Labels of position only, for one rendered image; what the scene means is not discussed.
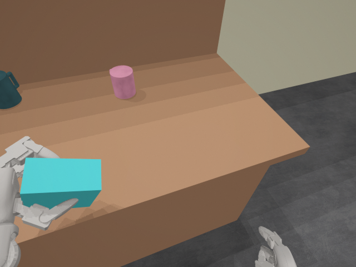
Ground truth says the robot left hand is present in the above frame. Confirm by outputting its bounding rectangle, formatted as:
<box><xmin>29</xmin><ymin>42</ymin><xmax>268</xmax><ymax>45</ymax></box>
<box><xmin>0</xmin><ymin>136</ymin><xmax>78</xmax><ymax>231</ymax></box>

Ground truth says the sponge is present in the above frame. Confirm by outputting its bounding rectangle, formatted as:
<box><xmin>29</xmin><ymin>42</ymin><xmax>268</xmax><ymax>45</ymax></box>
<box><xmin>20</xmin><ymin>158</ymin><xmax>102</xmax><ymax>209</ymax></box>

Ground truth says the robot right hand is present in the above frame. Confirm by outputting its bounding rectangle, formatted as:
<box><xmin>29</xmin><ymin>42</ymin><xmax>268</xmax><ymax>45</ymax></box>
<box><xmin>255</xmin><ymin>226</ymin><xmax>297</xmax><ymax>267</ymax></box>

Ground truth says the table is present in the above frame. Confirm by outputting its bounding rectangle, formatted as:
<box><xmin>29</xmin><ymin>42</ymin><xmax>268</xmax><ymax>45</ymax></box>
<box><xmin>0</xmin><ymin>0</ymin><xmax>310</xmax><ymax>267</ymax></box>

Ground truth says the robot left forearm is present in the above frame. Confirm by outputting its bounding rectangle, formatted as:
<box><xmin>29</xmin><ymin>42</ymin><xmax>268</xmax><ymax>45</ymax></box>
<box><xmin>0</xmin><ymin>222</ymin><xmax>21</xmax><ymax>267</ymax></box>

